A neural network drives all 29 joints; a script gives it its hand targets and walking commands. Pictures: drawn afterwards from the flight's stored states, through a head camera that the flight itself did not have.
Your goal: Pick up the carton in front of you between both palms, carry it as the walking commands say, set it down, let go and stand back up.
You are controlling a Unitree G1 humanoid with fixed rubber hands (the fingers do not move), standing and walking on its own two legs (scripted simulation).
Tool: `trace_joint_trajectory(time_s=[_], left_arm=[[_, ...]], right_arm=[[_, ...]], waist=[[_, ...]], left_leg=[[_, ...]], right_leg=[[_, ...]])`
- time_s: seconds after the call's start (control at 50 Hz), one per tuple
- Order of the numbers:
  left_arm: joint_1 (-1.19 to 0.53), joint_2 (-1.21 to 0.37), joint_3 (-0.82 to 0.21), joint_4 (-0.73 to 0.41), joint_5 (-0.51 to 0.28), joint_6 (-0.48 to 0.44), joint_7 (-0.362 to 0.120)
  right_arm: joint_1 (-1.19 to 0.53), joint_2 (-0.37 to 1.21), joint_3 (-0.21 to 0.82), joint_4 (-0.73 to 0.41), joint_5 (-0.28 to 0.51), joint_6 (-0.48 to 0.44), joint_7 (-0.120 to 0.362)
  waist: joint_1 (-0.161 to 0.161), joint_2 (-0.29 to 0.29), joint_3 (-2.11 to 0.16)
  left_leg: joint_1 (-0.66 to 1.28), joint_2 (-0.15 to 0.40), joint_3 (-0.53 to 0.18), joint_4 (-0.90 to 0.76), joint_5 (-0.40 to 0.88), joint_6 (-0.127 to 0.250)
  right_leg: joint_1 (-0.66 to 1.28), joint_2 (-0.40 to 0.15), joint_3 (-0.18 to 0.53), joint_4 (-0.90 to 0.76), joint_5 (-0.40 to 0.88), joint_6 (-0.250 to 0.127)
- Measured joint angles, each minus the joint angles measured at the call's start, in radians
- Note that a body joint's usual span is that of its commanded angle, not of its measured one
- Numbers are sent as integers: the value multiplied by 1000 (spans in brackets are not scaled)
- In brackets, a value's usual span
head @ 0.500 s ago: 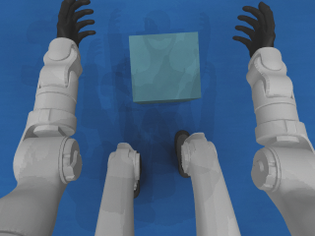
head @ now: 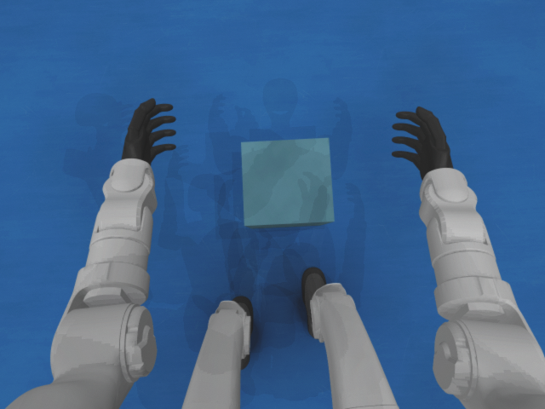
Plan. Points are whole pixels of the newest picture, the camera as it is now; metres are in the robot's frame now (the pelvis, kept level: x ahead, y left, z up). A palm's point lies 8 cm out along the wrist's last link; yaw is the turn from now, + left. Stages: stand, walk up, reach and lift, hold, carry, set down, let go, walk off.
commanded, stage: let go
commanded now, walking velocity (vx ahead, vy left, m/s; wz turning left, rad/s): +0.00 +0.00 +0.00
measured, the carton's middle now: (285, 189) +0.46 -0.04 -0.54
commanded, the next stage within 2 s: stand in 1.10 s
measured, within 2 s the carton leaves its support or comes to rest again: neither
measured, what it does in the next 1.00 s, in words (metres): rises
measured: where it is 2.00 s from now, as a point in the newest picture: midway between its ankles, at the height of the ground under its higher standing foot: (278, 329)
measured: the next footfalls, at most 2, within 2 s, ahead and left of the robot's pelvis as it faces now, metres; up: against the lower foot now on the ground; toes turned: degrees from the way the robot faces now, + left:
none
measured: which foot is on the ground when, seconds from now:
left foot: down 0.00-1.00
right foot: down 0.00-1.00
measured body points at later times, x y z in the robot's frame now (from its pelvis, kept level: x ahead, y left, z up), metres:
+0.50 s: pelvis +0.06 +0.00 +0.09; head +0.17 +0.00 +0.53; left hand +0.30 +0.22 +0.00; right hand +0.26 -0.24 +0.01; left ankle +0.02 +0.13 -0.63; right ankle +0.09 -0.11 -0.63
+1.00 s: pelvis +0.06 +0.00 +0.11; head +0.07 +0.00 +0.55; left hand +0.24 +0.23 +0.04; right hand +0.23 -0.24 +0.03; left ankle +0.02 +0.13 -0.63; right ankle +0.09 -0.11 -0.63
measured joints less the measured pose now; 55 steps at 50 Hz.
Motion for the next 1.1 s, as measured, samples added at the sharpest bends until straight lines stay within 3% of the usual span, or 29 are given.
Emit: trace_joint_trajectory(time_s=[0.2, 0.42, 0.58, 0.76, 1.0, 1.1], left_arm=[[390, -31, -67, -138, -28, -52, -9], [710, -31, -142, -191, -55, -123, -32], [937, -13, -178, -273, -65, -128, -49], [1035, -2, -213, -335, -72, -50, -68], [1012, -12, -217, -348, -59, 23, -79], [1021, -4, -221, -301, -63, -13, -45]], right_arm=[[355, -5, 88, -96, 16, -44, 39], [711, -8, 171, -172, 64, -114, 38], [924, -19, 219, -248, 75, -114, 44], [970, -41, 218, -265, 75, -40, 54], [944, -31, 212, -279, 59, 31, 55], [941, -37, 215, -279, 50, 73, 12]], waist=[[5, -14, 15], [15, -16, 55], [22, -9, 117], [44, 11, 174], [52, 9, 238], [51, 6, 212]], left_leg=[[347, 15, -15, -210, 30, -1], [729, 32, -23, -405, 61, 7], [1031, 40, -28, -554, 95, 16], [1261, 41, -31, -622, 101, 24], [1351, 46, -39, -617, 91, 18], [1319, 53, -32, -579, 72, 11]], right_leg=[[342, 7, -10, -186, 12, -8], [723, 15, -12, -371, 33, -6], [1027, 18, -13, -518, 61, -1], [1255, 16, -15, -576, 59, 4], [1340, 19, -23, -557, 42, -3], [1305, 28, -19, -521, 27, -9]])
